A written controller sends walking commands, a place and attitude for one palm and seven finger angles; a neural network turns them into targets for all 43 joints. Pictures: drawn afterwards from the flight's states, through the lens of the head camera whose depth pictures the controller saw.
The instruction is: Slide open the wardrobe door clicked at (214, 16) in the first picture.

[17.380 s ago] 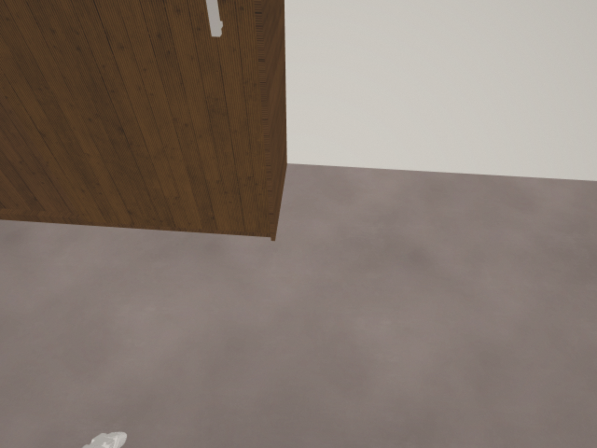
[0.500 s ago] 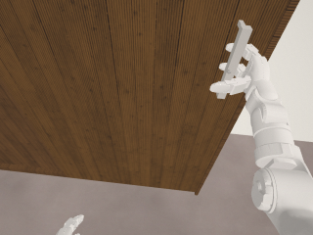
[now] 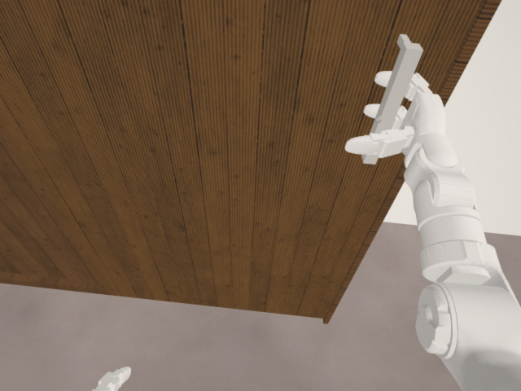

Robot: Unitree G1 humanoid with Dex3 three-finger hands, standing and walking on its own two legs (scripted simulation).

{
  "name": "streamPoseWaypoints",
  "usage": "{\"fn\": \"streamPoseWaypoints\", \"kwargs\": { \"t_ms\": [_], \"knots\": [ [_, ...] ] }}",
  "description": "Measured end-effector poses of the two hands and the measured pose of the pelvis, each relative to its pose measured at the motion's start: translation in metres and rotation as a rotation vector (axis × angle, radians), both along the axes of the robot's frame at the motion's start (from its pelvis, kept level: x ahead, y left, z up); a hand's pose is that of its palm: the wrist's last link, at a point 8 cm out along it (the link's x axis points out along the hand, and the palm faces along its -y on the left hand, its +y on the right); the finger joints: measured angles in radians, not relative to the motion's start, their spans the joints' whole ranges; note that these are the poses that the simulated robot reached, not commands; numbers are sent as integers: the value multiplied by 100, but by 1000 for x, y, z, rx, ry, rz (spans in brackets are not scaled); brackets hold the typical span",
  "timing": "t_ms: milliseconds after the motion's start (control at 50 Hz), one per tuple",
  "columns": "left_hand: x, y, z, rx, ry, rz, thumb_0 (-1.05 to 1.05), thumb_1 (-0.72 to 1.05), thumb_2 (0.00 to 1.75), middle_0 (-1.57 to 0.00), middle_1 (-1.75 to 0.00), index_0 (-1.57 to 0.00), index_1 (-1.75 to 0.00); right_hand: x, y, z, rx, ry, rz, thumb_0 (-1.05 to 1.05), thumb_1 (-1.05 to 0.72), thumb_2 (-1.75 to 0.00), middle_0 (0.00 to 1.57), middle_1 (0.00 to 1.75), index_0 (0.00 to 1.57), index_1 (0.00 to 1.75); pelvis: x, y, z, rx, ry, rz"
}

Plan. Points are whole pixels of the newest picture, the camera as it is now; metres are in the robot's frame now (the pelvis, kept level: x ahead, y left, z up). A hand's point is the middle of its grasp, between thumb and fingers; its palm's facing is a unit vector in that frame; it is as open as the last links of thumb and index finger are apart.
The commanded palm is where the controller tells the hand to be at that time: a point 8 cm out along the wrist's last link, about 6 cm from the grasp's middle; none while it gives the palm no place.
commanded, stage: slide the fingers in behind the handle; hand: right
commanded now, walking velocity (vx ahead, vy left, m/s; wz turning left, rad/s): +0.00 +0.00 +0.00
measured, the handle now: (385, 104) +0.52 -0.14 +0.22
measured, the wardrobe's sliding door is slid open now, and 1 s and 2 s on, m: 0.00 0.00 0.00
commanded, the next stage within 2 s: grip the handle and tug to test in 0.50 s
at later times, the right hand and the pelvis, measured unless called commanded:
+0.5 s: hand (378, 119) +0.46 -0.11 +0.22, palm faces +0.00 +1.00 +0.02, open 14.0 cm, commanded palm +0.43 -0.16 +0.22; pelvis +0.00 +0.00 +0.00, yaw +0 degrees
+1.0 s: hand (378, 118) +0.46 -0.11 +0.22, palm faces +0.02 +1.00 +0.00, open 10.4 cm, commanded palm +0.43 -0.16 +0.22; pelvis +0.00 +0.00 +0.00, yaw -1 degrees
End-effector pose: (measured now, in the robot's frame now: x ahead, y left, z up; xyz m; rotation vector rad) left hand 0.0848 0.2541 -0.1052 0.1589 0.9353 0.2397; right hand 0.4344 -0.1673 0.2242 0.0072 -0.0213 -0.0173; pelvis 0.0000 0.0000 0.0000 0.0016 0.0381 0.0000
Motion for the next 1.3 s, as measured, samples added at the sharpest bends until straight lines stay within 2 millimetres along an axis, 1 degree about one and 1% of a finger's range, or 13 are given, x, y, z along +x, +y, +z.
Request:
{"fn": "streamPoseWaypoints", "kwargs": {
  "t_ms": [160,280,640,720,800,880,1100,1240,1300],
  "knots": [
    [11,-5,0,-4,-8,-31,1,90,90,-20,-30,-20,-30,0,0,0,-6,1,1,-1,50,-30,27,120,26,120,0,-1,-1,0,4,-11],
    [14,-10,0,-9,-12,-41,1,90,90,-20,-30,-21,-30,3,0,-1,2,7,9,-1,50,-30,27,120,28,120,1,-2,-1,0,7,-12],
    [6,-12,-1,-13,1,-14,1,90,90,-20,-30,-21,-30,2,0,-2,5,-11,12,-1,50,-31,27,120,28,120,4,-6,-1,1,3,0],
    [7,-12,-1,-10,6,-18,1,90,90,-20,-30,-20,-30,2,0,-1,-1,-4,5,-1,46,-32,28,120,28,121,3,-6,-1,1,4,-4],
    [8,-12,-2,-8,9,-28,1,90,90,-20,-30,-20,-30,2,0,-1,-7,2,-1,-1,36,-37,29,122,29,122,2,-6,-1,2,5,-10],
    [9,-13,-3,-11,8,-38,1,90,90,-20,-30,-20,-30,2,0,-1,-10,4,-7,-1,21,-43,31,124,30,124,2,-6,-1,2,8,-15],
    [9,-13,-3,-16,0,-40,1,90,90,-20,-30,-21,-30,3,-1,-1,-11,2,-5,0,-27,-63,35,131,34,131,1,-4,-1,2,9,-15],
    [7,-10,-3,-16,4,-30,1,90,90,-20,-30,-21,-30,4,-2,-1,-10,-5,-4,0,-60,-77,36,133,35,131,3,-3,-1,0,10,-10],
    [8,-9,-3,-18,0,-24,1,90,90,-20,-30,-21,-30,4,-1,-2,-10,-9,-5,1,-71,-82,36,134,34,132,5,-3,-1,0,9,-6]
  ]
}}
